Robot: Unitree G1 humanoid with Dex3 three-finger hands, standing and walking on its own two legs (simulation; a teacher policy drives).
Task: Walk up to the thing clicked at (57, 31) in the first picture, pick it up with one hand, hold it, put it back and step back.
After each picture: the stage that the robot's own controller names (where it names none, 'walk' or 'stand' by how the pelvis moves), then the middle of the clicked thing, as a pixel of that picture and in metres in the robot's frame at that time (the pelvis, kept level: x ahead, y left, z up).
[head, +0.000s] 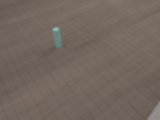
stand; (57, 38) +1.42 +0.31 -0.65
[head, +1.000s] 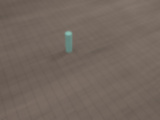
walk; (68, 42) +1.30 +0.15 -0.64
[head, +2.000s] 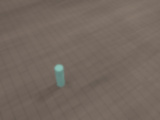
walk; (59, 76) +0.79 +0.19 -0.64
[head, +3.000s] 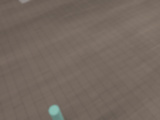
walk; (57, 116) +0.44 +0.24 -0.62
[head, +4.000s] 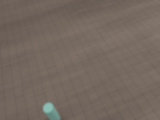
stand; (52, 113) +0.42 +0.31 -0.62
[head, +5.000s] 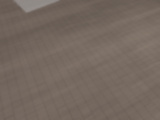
stand; out of the picture +0.38 +0.31 -0.66
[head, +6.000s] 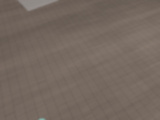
stand; out of the picture +0.40 +0.31 -0.66
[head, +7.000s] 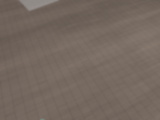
stand; out of the picture +0.39 +0.31 -0.66
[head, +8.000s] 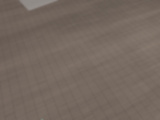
stand; out of the picture +0.38 +0.31 -0.66
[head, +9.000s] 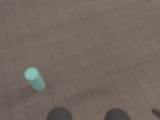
go down; (36, 80) +0.45 +0.28 -0.45
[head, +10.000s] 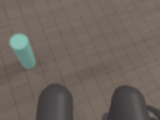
go down; (24, 53) +0.48 +0.30 -0.27
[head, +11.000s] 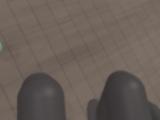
close in; out of the picture +0.46 +0.33 -0.19
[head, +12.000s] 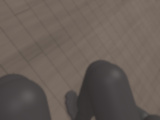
close; out of the picture +0.45 +0.35 -0.16
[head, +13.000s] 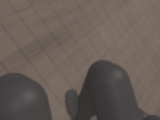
lift; out of the picture +0.43 +0.35 -0.16
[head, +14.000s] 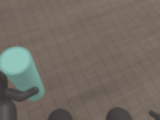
lift; (27, 79) +0.33 +0.20 +0.01
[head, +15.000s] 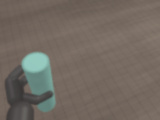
hold; (42, 86) +0.32 +0.16 +0.03
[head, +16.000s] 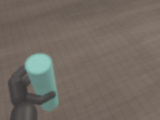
hold; (45, 86) +0.33 +0.15 +0.03
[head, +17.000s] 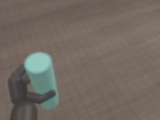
hold; (45, 85) +0.33 +0.15 +0.04
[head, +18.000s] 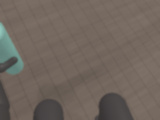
crouch; (4, 52) +0.44 +0.25 -0.05
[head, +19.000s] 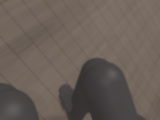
lower; out of the picture +0.46 +0.32 -0.17
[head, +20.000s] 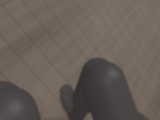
lower; out of the picture +0.45 +0.34 -0.17
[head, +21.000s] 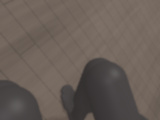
lower; out of the picture +0.45 +0.34 -0.17
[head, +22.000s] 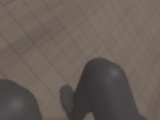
lower; out of the picture +0.45 +0.34 -0.17
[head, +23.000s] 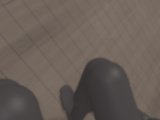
loosen; out of the picture +0.45 +0.35 -0.17
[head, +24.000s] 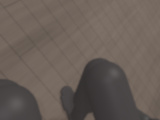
withdraw; out of the picture +0.45 +0.35 -0.17
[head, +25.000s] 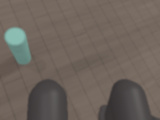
walk; (20, 49) +0.47 +0.29 -0.24
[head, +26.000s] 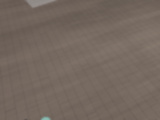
stand; out of the picture +0.40 +0.26 -0.59
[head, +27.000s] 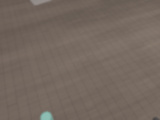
stand; out of the picture +0.43 +0.26 -0.59
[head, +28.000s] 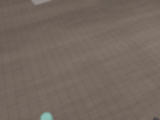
stand; out of the picture +0.42 +0.26 -0.59
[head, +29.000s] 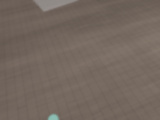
stand; out of the picture +0.43 +0.26 -0.65
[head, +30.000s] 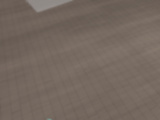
stand; out of the picture +0.40 +0.28 -0.66
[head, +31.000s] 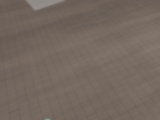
walk; out of the picture +0.39 +0.28 -0.66
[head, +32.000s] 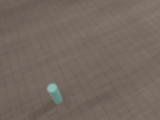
walk; (55, 94) +0.53 +0.28 -0.64
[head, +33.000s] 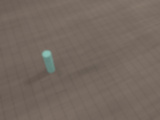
walk; (49, 62) +0.82 +0.29 -0.64
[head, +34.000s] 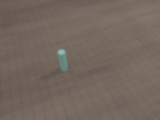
stand; (62, 60) +1.03 +0.26 -0.64
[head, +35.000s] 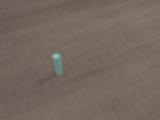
stand; (57, 64) +1.04 +0.28 -0.66
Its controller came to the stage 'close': yes
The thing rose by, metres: 0.68
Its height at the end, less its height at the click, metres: +0.00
